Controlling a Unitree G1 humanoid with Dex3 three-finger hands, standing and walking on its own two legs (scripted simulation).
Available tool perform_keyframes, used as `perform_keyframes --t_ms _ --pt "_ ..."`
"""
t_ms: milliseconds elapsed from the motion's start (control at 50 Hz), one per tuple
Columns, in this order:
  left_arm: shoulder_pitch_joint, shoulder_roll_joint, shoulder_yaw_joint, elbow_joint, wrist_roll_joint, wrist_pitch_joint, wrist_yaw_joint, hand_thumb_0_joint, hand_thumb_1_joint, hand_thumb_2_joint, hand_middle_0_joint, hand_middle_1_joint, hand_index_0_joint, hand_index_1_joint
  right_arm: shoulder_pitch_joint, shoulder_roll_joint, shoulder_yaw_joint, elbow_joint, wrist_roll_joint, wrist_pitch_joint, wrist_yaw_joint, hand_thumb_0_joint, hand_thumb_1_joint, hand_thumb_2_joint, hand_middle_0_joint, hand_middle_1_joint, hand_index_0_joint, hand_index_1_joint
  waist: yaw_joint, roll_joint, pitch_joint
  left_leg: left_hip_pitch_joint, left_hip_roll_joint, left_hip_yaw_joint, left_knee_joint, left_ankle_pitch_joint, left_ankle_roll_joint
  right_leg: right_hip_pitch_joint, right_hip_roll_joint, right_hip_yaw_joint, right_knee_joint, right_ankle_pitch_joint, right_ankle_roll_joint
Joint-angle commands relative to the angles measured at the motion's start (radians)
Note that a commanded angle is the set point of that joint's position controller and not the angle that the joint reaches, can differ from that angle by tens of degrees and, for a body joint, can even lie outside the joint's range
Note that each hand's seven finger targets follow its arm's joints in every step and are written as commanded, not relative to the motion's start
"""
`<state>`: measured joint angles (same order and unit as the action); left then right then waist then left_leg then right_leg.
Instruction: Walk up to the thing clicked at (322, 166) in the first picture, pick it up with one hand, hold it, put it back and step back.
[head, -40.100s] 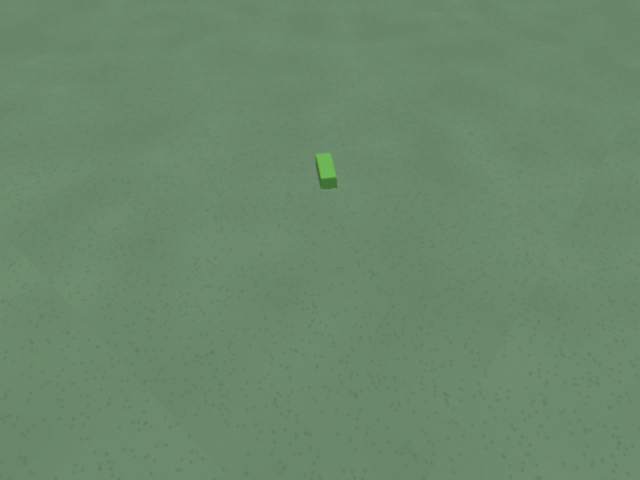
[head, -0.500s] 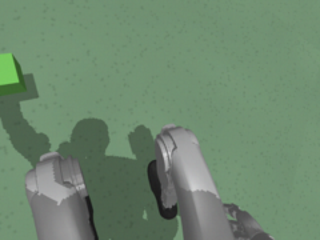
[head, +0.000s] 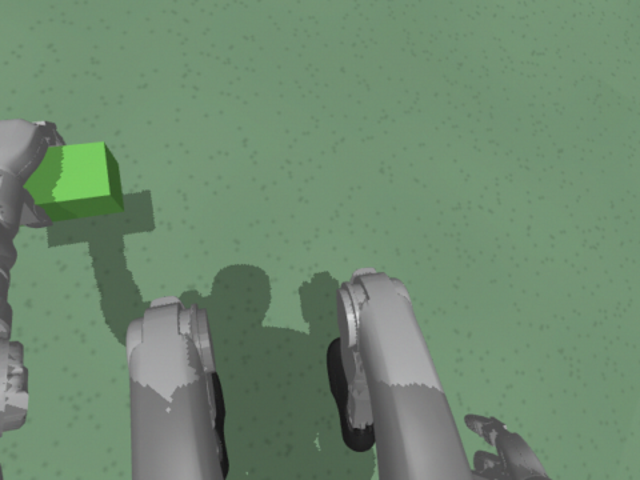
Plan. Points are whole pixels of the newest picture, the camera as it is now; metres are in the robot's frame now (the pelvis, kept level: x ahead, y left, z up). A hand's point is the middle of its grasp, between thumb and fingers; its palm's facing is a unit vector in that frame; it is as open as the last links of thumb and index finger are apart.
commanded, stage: lift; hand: left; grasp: from above
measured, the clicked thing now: (37, 187) +0.48 +0.31 -0.14
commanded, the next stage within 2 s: hold in 1.22 s
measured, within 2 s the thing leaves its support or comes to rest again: neither
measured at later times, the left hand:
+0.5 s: hand out of the picture +0.38 +0.28 +0.09, palm faces -0.43 -0.12 -0.89, open 10.0 cm
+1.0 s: hand out of the picture +0.36 +0.24 +0.23, palm faces -0.43 -0.12 -0.89, open 10.0 cm
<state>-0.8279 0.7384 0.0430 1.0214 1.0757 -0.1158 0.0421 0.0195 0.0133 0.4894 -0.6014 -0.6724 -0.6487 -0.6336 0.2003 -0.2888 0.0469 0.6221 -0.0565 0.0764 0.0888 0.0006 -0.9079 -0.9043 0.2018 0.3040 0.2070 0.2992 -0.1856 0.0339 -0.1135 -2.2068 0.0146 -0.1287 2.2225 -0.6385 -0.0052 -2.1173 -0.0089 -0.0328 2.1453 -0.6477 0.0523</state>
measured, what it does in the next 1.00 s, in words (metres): rises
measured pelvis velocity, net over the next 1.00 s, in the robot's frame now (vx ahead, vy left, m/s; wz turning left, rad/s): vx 0.05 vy -0.01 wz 0.08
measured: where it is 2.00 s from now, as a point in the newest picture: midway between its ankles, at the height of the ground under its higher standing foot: (283, 429)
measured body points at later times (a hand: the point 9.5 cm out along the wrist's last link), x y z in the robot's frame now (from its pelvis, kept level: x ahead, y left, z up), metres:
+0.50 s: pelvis +0.01 +0.00 +0.16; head +0.15 +0.02 +0.59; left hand +0.40 +0.28 +0.14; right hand +0.14 -0.26 +0.04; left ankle +0.09 +0.13 -0.35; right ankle +0.11 -0.14 -0.35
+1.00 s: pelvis +0.05 -0.01 +0.31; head +0.12 -0.01 +0.75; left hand +0.38 +0.25 +0.28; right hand +0.16 -0.27 +0.19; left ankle +0.09 +0.13 -0.35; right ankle +0.11 -0.14 -0.35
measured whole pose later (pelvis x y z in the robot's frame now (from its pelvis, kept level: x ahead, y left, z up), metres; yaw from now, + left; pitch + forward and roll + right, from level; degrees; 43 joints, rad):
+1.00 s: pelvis +0.05 -0.01 +0.31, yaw +5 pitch +14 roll -1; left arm -0.35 0.41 -0.16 0.83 0.98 0.03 0.14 0.02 0.03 0.44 -0.64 -0.62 -0.69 -0.55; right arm 0.24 -0.25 -0.03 0.74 0.04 -0.02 -0.06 0.01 -0.90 -0.90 0.20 0.30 0.21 0.30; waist -0.07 0.04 -0.12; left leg -0.89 0.06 -0.01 1.09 -0.45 -0.02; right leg -0.87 -0.01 0.00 1.06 -0.44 0.02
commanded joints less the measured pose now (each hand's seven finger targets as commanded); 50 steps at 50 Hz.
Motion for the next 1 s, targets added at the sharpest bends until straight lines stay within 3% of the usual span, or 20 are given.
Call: perform_keyframes --t_ms 0,140,160,180,220,260,300,360,380,400,500,580,620,700,800,880,900,920,980 --pt "-0.291 0.248 0.044 -0.261 -0.045 0.011 0.016 0.0 0.694 0.777 -0.956 -0.8 -1.01 -0.745 0.163 -0.22 -0.099 -0.048 0.021 -0.007 -0.033 0.0 -0.894 -0.9 0.2 0.3 0.2 0.3 0.015 0.249 -0.696 0.614 -0.012 0.061 -0.368 0.039 0.037 0.362 0.036 -0.078 -0.292 0.109 -0.089" --pt "-0.178 0.196 0.027 -0.376 -0.079 0.038 -0.008 0.0 0.689 0.72 -0.938 -0.756 -0.996 -0.697 0.128 -0.195 -0.109 -0.051 0.047 -0.011 -0.059 0.0 -0.891 -0.898 0.2 0.3 0.2 0.3 0.039 0.209 -0.707 0.758 -0.002 0.049 -0.48 0.126 0.034 0.48 0.032 -0.068 -0.381 0.184 -0.08" --pt "-0.188 0.215 0.041 -0.429 -0.08 0.039 -0.006 0.0 0.676 0.718 -0.931 -0.736 -0.986 -0.681 0.12 -0.196 -0.112 -0.056 0.05 -0.012 -0.063 0.0 -0.888 -0.896 0.2 0.3 0.2 0.3 0.046 0.231 -0.719 0.789 0.0 0.044 -0.507 0.116 0.032 0.499 0.03 -0.066 -0.392 0.18 -0.08" --pt "-0.16 0.179 0.022 -0.413 -0.083 0.046 -0.008 0.0 0.692 0.712 -0.948 -0.737 -1.003 -0.682 0.115 -0.186 -0.112 -0.053 0.049 -0.013 -0.066 0.0 -0.89 -0.897 0.2 0.3 0.2 0.3 0.049 0.223 -0.709 0.813 0.0 0.053 -0.517 0.136 0.032 0.516 0.031 -0.061 -0.418 0.191 -0.079" --pt "-0.141 0.199 0.043 -0.465 -0.091 0.054 -0.007 0.0 0.682 0.705 -0.947 -0.709 -0.996 -0.659 0.098 -0.183 -0.115 -0.057 0.056 -0.015 -0.074 0.0 -0.888 -0.896 0.2 0.3 0.2 0.3 0.056 0.221 -0.685 0.846 0.003 0.046 -0.576 0.102 0.03 0.561 0.028 -0.057 -0.46 0.171 -0.076" --pt "-0.088 0.155 0.021 -0.48 -0.091 0.065 -0.011 0.0 0.657 0.709 -0.936 -0.705 -0.981 -0.659 0.089 -0.169 -0.116 -0.058 0.058 -0.018 -0.079 0.0 -0.888 -0.896 0.2 0.3 0.2 0.3 0.064 0.2 -0.689 0.891 0.003 0.056 -0.618 0.108 0.03 0.623 0.032 -0.053 -0.511 0.171 -0.076" --pt "-0.03 0.154 0.027 -0.499 -0.1 0.076 -0.011 0.0 0.673 0.697 -0.948 -0.697 -0.994 -0.651 0.074 -0.16 -0.116 -0.062 0.065 -0.02 -0.086 0.0 -0.887 -0.896 0.2 0.3 0.2 0.3 0.079 0.178 -0.677 0.933 0.003 0.059 -0.668 0.103 0.029 0.685 0.032 -0.045 -0.566 0.165 -0.073" --pt "0.018 0.091 -0.006 -0.533 -0.122 0.093 -0.013 0.0 0.698 0.721 -0.981 -0.696 -1.021 -0.656 0.059 -0.142 -0.116 -0.053 0.069 -0.031 -0.099 0.0 -0.888 -0.896 0.2 0.3 0.2 0.3 0.07 0.14 -0.611 0.977 0.003 0.074 -0.737 0.081 0.03 0.761 0.033 -0.032 -0.669 0.144 -0.07" --pt "0.007 0.11 0.003 -0.582 -0.122 0.095 -0.009 0.0 0.713 0.718 -0.976 -0.714 -1.025 -0.666 0.057 -0.142 -0.115 -0.056 0.073 -0.036 -0.104 0.0 -0.887 -0.895 0.2 0.3 0.2 0.3 0.073 0.15 -0.626 1.007 0.002 0.075 -0.764 0.075 0.029 0.796 0.032 -0.025 -0.697 0.136 -0.069" --pt "0.058 0.106 0.013 -0.557 -0.118 0.101 -0.004 0.0 0.726 0.704 -0.986 -0.712 -1.037 -0.661 0.05 -0.14 -0.113 -0.05 0.076 -0.04 -0.108 0.0 -0.888 -0.896 0.2 0.3 0.2 0.3 0.085 0.148 -0.603 1.028 0.003 0.069 -0.797 0.068 0.027 0.82 0.031 -0.023 -0.71 0.135 -0.069" --pt "0.142 0.031 -0.026 -0.533 -0.119 0.111 0.022 0.0 0.734 0.726 -0.993 -0.73 -1.04 -0.683 0.026 -0.118 -0.105 -0.033 0.086 -0.065 -0.129 0.0 -0.891 -0.897 0.2 0.3 0.2 0.3 0.085 0.09 -0.497 1.12 0.001 0.072 -0.911 0.071 0.023 0.942 0.034 -0.005 -0.841 0.128 -0.07" --pt "0.153 0.006 -0.036 -0.509 -0.105 0.113 0.054 0.0 0.71 0.716 -0.956 -0.773 -1.014 -0.714 0.038 -0.109 -0.109 -0.016 0.09 -0.088 -0.141 0.0 -0.893 -0.897 0.2 0.3 0.2 0.3 0.09 0.067 -0.46 1.21 0.0 0.084 -0.986 0.138 0.022 1.052 0.034 0.012 -0.937 0.175 -0.069" --pt "0.153 -0.046 -0.078 -0.483 -0.108 0.115 0.062 0.0 0.696 0.713 -0.955 -0.756 -1.008 -0.703 0.034 -0.106 -0.113 -0.009 0.09 -0.1 -0.145 0.0 -0.893 -0.898 0.2 0.3 0.2 0.3 0.085 0.068 -0.41 1.25 0.004 0.076 -1.044 0.122 0.018 1.077 0.035 0.012 -0.984 0.165 -0.068" --pt "0.17 -0.062 -0.085 -0.454 -0.101 0.121 0.088 0.0 0.676 0.695 -0.939 -0.748 -0.993 -0.694 0.035 -0.105 -0.118 -0.003 0.096 -0.117 -0.15 0.0 -0.893 -0.898 0.2 0.3 0.2 0.3 0.103 0.053 -0.381 1.327 -0.005 0.09 -1.126 0.124 0.015 1.182 0.036 0.033 -1.09 0.147 -0.069" --pt "0.146 -0.081 -0.103 -0.427 -0.092 0.133 0.118 0.0 0.654 0.71 -0.936 -0.753 -0.985 -0.705 0.05 -0.095 -0.117 0.013 0.095 -0.125 -0.159 0.0 -0.895 -0.899 0.2 0.3 0.2 0.3 0.099 0.041 -0.359 1.42 -0.016 0.118 -1.196 0.222 0.015 1.305 0.04 0.048 -1.199 0.224 -0.06" --pt "0.176 -0.091 -0.108 -0.37 -0.082 0.149 0.134 0.0 0.667 0.707 -0.943 -0.757 -0.992 -0.707 0.065 -0.097 -0.122 0.028 0.096 -0.127 -0.162 0.0 -0.893 -0.899 0.2 0.3 0.2 0.3 0.115 0.025 -0.323 1.491 -0.016 0.116 -1.274 0.275 0.011 1.376 0.041 0.043 -1.255 0.286 -0.061" --pt "0.159 -0.112 -0.127 -0.372 -0.087 0.149 0.135 0.0 0.661 0.73 -0.944 -0.751 -0.987 -0.708 0.058 -0.09 -0.121 0.027 0.096 -0.127 -0.161 0.0 -0.893 -0.899 0.2 0.3 0.2 0.3 0.109 0.031 -0.312 1.509 -0.015 0.115 -1.293 0.276 0.009 1.389 0.041 0.042 -1.271 0.286 -0.06" --pt "0.163 -0.097 -0.116 -0.368 -0.087 0.151 0.138 0.0 0.663 0.729 -0.95 -0.751 -0.992 -0.708 0.062 -0.092 -0.123 0.029 0.095 -0.128 -0.161 0.0 -0.893 -0.899 0.2 0.3 0.2 0.3 0.117 0.03 -0.31 1.524 -0.018 0.119 -1.306 0.291 0.01 1.415 0.04 0.047 -1.289 0.302 -0.058" --pt "0.178 -0.139 -0.14 -0.342 -0.091 0.157 0.138 0.0 0.663 0.723 -0.957 -0.73 -0.996 -0.691 0.062 -0.094 -0.126 0.029 0.096 -0.128 -0.158 0.0 -0.892 -0.898 0.2 0.3 0.2 0.3 0.114 0.021 -0.299 1.583 -0.015 0.119 -1.352 0.329 0.009 1.448 0.038 0.042 -1.324 0.34 -0.058"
